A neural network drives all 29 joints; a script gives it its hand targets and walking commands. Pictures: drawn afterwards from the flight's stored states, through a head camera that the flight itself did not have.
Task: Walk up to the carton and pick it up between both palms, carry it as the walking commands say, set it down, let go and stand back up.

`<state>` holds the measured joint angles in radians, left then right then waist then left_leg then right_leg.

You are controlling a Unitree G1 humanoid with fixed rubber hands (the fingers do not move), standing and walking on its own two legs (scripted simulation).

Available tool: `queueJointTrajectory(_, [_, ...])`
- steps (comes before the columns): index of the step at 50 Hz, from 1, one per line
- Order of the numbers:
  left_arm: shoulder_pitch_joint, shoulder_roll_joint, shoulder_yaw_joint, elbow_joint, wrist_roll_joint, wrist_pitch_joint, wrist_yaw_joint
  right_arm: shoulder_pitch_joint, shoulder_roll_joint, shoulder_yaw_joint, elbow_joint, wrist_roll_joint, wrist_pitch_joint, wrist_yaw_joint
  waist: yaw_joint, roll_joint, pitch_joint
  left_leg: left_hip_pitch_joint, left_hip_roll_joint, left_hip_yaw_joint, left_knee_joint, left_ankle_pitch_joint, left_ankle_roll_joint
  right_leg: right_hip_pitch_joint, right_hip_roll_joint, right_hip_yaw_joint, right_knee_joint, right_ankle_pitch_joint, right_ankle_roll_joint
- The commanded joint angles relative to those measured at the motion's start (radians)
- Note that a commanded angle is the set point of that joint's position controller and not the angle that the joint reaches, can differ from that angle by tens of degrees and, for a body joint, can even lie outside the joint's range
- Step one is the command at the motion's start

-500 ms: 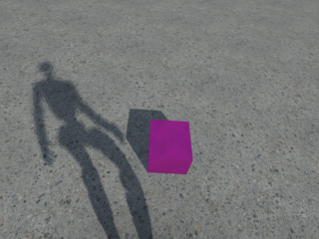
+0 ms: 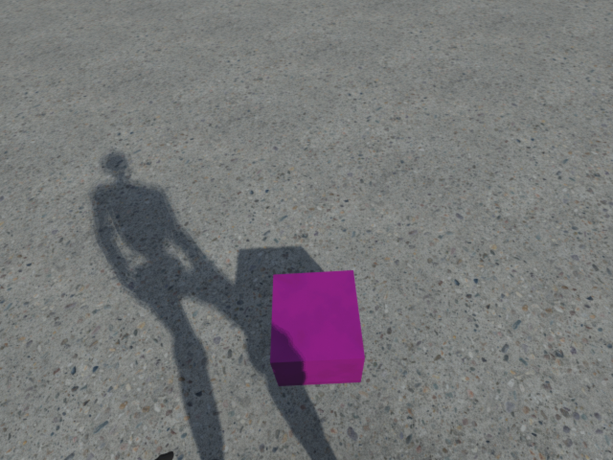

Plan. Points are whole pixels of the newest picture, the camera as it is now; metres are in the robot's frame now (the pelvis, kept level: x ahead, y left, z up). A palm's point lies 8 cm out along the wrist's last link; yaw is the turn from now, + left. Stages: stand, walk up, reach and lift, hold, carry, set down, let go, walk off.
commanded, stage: walk up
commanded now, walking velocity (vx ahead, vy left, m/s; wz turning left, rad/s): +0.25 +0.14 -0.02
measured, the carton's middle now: (316, 327) +0.60 +0.02 -0.67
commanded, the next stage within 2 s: none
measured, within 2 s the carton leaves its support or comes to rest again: neither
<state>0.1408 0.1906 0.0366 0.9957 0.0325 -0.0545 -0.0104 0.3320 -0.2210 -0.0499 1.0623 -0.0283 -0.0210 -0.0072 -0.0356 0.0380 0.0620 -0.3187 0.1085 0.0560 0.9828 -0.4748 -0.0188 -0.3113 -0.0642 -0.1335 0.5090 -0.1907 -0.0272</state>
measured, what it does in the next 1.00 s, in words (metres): steps on the spot: left foot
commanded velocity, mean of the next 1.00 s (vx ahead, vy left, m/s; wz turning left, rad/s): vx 0.03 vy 0.02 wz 0.00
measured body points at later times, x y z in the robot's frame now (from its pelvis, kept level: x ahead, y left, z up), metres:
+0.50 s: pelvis +0.06 +0.04 +0.01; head +0.07 +0.06 +0.46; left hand +0.07 +0.27 -0.16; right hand +0.12 -0.19 -0.14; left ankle +0.10 +0.13 -0.74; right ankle +0.06 -0.09 -0.73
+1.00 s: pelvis +0.09 +0.02 +0.01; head +0.09 +0.02 +0.46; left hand +0.08 +0.24 -0.15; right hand +0.08 -0.19 -0.15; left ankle +0.10 +0.14 -0.74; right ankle +0.06 -0.09 -0.74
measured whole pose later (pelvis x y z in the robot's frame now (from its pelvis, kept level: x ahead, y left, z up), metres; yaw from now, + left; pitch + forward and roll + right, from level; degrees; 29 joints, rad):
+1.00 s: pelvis +0.09 +0.02 +0.01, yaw -1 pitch -1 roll +0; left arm 0.31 0.12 0.01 1.13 0.01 -0.02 0.04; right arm 0.27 -0.14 -0.01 1.13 -0.01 -0.01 -0.03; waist -0.01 0.01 0.01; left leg -0.17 0.02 0.08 0.35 -0.17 0.01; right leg -0.12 -0.02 -0.05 0.35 -0.22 0.00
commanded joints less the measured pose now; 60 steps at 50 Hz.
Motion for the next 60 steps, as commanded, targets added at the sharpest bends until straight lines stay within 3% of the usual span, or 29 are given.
queueJointTrajectory(1, [0.148,0.140,0.030,0.015,-0.006,-0.015,0.019,0.102,-0.032,-0.020,0.006,-0.003,0.018,0.008,0.035,-0.104,-0.043,-0.171,0.041,-0.073,0.103,0.111,-0.010,0.157,-0.305,0.343,-0.274,0.242,-0.068])
queueJointTrajectory(4, [0.171,0.129,0.024,0.023,-0.006,-0.029,0.016,0.044,-0.028,-0.021,-0.009,0.002,0.042,0.017,0.026,-0.209,-0.055,-0.156,0.017,-0.055,0.072,0.192,-0.016,0.141,-0.256,0.243,-0.285,0.289,-0.058])
queueJointTrajectory(7, [0.209,0.125,0.021,0.024,-0.003,-0.025,0.019,-0.058,-0.029,-0.017,-0.039,0.002,0.054,0.024,0.041,-0.219,-0.015,-0.182,0.009,-0.035,-0.019,0.243,-0.022,0.132,-0.243,0.214,-0.320,0.202,-0.070])
queueJointTrajectory(8, [0.189,0.114,0.009,0.010,-0.008,-0.023,0.019,-0.089,-0.012,-0.006,-0.054,0.007,0.055,0.020,0.030,-0.228,-0.003,-0.136,-0.008,-0.030,-0.102,0.257,-0.020,0.110,-0.213,0.168,-0.310,0.271,-0.069])
queueJointTrajectory(9, [0.163,0.092,-0.003,0.032,-0.019,-0.011,0.027,-0.103,0.011,0.010,-0.049,0.020,0.052,0.012,0.011,-0.260,-0.011,-0.032,-0.039,-0.031,-0.201,0.205,-0.018,0.101,-0.141,0.081,-0.241,0.559,-0.074])
queueJointTrajectory(10, [0.181,0.122,0.008,0.039,-0.013,-0.007,0.028,-0.109,0.000,0.013,-0.050,0.028,0.053,0.003,0.019,-0.271,-0.024,-0.024,-0.074,0.012,-0.231,0.179,-0.023,0.131,-0.138,0.076,-0.213,0.695,-0.090])
queueJointTrajectory(11, [0.204,0.135,0.009,0.047,-0.014,-0.004,0.029,-0.096,-0.009,0.011,-0.043,0.030,0.055,-0.007,0.023,-0.263,-0.052,-0.001,-0.081,0.021,-0.253,0.185,-0.020,0.154,-0.151,0.088,-0.195,0.727,-0.104])
queueJointTrajectory(13, [0.213,0.142,0.013,0.060,-0.015,0.012,0.033,-0.107,-0.015,0.010,-0.039,0.031,0.052,-0.015,0.033,-0.235,-0.081,0.034,-0.085,0.027,-0.335,0.194,-0.008,0.175,-0.170,0.116,-0.184,0.592,-0.116])
queueJointTrajectory(15, [0.196,0.137,0.019,0.071,-0.022,0.033,0.037,-0.105,-0.004,0.015,-0.035,0.031,0.038,-0.020,0.033,-0.208,-0.074,0.116,-0.088,0.044,-0.503,0.275,-0.002,0.153,-0.165,0.136,-0.162,0.368,-0.089])
queueJointTrajectory(16, [0.200,0.118,0.020,0.079,-0.025,0.044,0.038,-0.084,-0.012,0.015,-0.027,0.028,0.028,-0.023,0.030,-0.180,-0.058,0.163,-0.064,0.026,-0.600,0.358,-0.001,0.126,-0.159,0.154,-0.156,0.257,-0.057])
queueJointTrajectory(17, [0.227,0.070,0.013,0.086,-0.027,0.051,0.040,-0.057,-0.046,0.010,-0.022,0.022,0.015,-0.029,0.025,-0.100,-0.057,0.223,0.022,-0.046,-0.661,0.424,0.002,0.081,-0.132,0.153,-0.124,0.126,-0.013])
queueJointTrajectory(18, [0.262,0.009,0.005,0.088,-0.024,0.056,0.042,-0.035,-0.090,0.007,-0.020,0.016,0.001,-0.030,0.046,0.035,-0.056,0.257,0.141,-0.179,-0.691,0.521,0.014,0.012,-0.066,0.113,-0.039,-0.104,0.021])
queueJointTrajectory(19, [0.273,0.008,0.005,0.082,-0.035,0.072,0.048,-0.059,-0.136,0.000,-0.033,0.022,0.007,-0.025,0.042,0.200,-0.043,0.148,0.195,-0.256,-0.731,0.486,0.093,0.033,0.012,0.062,-0.022,-0.214,0.051])
queueJointTrajectory(21, [0.246,0.023,0.006,0.089,-0.029,0.085,0.044,-0.124,-0.078,0.015,-0.035,0.020,0.009,-0.022,0.058,0.164,0.015,0.093,0.150,-0.254,-0.800,0.278,0.107,0.040,0.023,0.089,0.014,-0.197,0.045])
queueJointTrajectory(24, [0.262,0.019,-0.006,0.111,-0.018,0.074,0.040,-0.137,-0.049,0.023,-0.030,0.020,0.004,-0.024,0.070,0.121,-0.013,0.106,0.098,-0.197,-0.787,0.270,0.089,0.095,0.009,0.092,-0.077,-0.087,0.034])
queueJointTrajectory(29, [0.224,0.034,-0.012,0.111,-0.016,0.056,0.044,-0.089,-0.035,0.017,0.002,0.022,0.004,-0.019,0.045,0.039,-0.011,0.081,0.055,-0.175,-0.799,0.155,0.062,0.153,-0.019,0.120,-0.160,-0.009,0.025])
queueJointTrajectory(40, [0.225,0.013,-0.020,0.122,-0.017,0.038,0.051,-0.035,-0.008,0.027,0.038,0.022,0.003,-0.019,0.025,-0.052,-0.013,0.138,0.015,-0.106,-0.719,0.324,0.043,0.140,-0.048,0.168,-0.226,0.042,0.013])
queueJointTrajectory(60, [0.255,-0.003,-0.021,0.136,-0.020,0.027,0.055,0.022,0.024,0.033,0.079,0.021,0.004,-0.030,0.026,-0.042,0.006,0.152,0.021,-0.058,-0.675,0.397,0.023,0.142,-0.055,0.180,-0.231,0.081,-0.004])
